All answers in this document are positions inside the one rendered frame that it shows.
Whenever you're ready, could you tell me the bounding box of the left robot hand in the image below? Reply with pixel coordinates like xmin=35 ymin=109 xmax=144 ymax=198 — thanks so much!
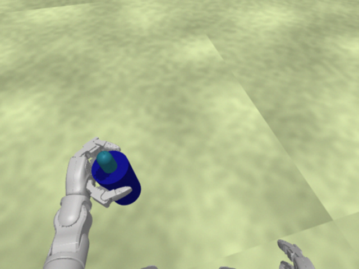
xmin=66 ymin=137 xmax=132 ymax=208

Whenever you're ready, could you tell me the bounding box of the bottle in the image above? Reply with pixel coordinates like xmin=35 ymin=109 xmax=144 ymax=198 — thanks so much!
xmin=91 ymin=151 xmax=141 ymax=205

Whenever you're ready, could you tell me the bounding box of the left robot arm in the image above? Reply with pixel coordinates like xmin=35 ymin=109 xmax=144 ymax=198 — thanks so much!
xmin=43 ymin=194 xmax=93 ymax=269

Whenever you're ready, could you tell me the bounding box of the right robot hand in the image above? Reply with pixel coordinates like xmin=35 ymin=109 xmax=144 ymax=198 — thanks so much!
xmin=278 ymin=239 xmax=315 ymax=269

